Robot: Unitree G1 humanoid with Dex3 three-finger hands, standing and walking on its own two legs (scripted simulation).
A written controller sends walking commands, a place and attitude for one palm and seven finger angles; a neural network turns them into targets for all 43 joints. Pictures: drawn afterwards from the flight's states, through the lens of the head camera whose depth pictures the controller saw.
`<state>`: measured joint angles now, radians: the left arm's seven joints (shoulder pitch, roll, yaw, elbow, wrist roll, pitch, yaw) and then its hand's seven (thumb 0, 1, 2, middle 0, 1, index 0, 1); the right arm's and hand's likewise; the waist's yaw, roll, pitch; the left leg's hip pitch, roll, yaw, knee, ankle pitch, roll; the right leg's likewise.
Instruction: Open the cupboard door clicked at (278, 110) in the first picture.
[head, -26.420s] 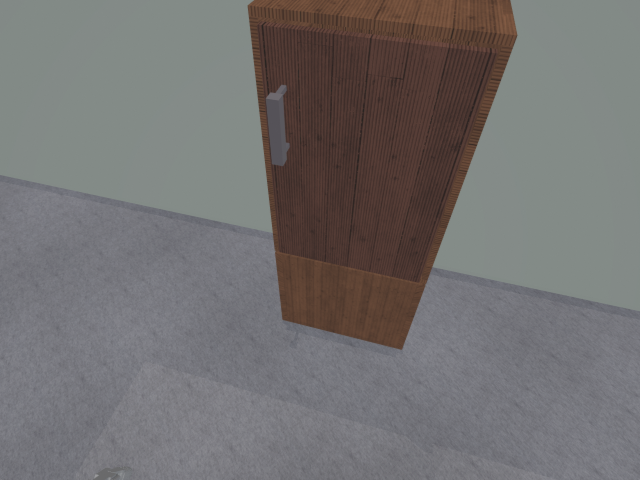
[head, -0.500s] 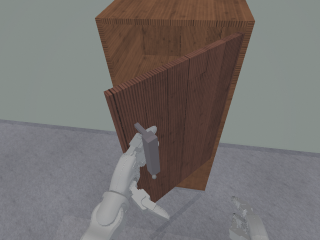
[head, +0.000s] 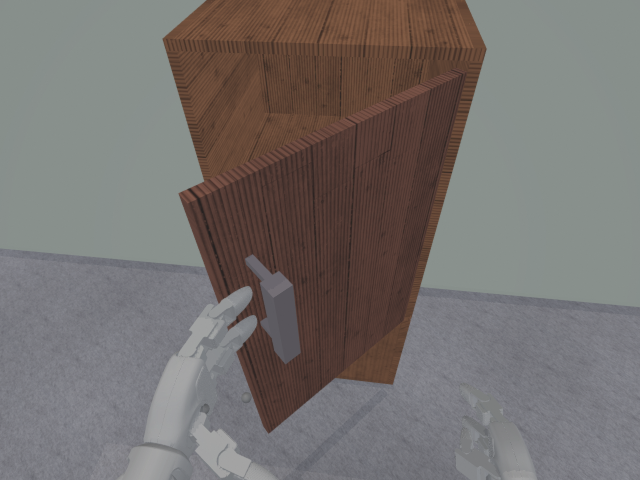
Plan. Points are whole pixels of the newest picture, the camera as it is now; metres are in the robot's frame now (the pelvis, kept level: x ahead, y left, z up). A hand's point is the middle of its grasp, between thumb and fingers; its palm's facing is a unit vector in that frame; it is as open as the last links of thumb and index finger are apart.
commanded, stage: slide the hand sideways off the handle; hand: left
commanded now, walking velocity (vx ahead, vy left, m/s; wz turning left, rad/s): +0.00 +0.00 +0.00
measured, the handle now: (271, 309) +0.29 +0.08 +0.10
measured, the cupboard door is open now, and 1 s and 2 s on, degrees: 47 47 47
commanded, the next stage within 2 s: draw the hand back to the body in 0.42 s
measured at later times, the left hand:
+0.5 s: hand (189, 437) +0.15 +0.14 +0.09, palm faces -0.07 -1.00 -0.03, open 16.3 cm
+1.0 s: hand (135, 402) +0.17 +0.19 +0.12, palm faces -0.04 -0.99 -0.10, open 16.3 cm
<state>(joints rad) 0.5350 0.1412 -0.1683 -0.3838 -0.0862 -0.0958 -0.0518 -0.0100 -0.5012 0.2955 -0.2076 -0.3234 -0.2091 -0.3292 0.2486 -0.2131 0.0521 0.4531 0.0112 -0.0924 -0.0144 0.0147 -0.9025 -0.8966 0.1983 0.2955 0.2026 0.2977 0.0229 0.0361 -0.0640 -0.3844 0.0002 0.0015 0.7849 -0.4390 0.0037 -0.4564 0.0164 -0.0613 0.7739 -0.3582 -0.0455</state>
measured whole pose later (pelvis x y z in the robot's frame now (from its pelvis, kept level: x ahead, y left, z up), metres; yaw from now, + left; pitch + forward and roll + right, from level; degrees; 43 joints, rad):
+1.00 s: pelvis +0.00 +0.03 +0.00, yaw +1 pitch +1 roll -2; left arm 0.58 0.26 0.10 -0.50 -0.24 -0.02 -0.22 -0.01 -0.49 0.30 -0.15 -0.30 -0.15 -0.30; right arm 0.27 -0.23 0.06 0.50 0.05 -0.24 -0.08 0.02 -0.90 -0.90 0.20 0.30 0.20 0.30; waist 0.05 0.06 -0.07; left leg -0.38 -0.01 -0.01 0.84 -0.47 0.04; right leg -0.42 0.00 -0.08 0.77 -0.36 -0.01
